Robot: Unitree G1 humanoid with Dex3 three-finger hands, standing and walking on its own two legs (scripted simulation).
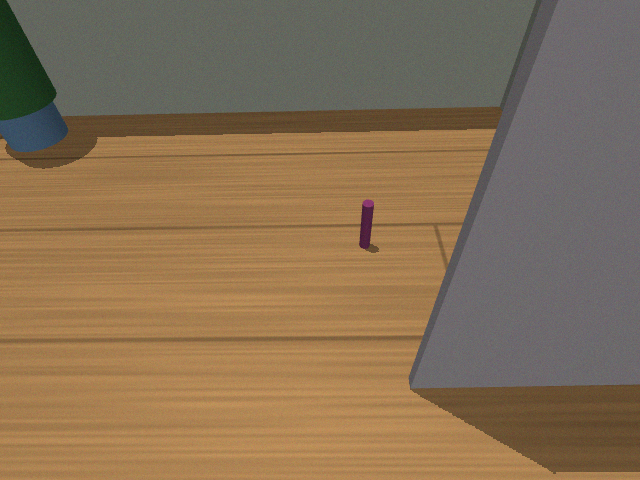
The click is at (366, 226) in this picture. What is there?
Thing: slim round
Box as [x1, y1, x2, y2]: [359, 200, 373, 248]
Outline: 371,200 364,200 362,204 359,245 363,248 366,248 369,245 373,202
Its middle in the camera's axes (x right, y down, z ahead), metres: +0.20 -0.05 +1.58
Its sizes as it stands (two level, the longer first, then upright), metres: 0.044 0.044 0.242
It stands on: the floor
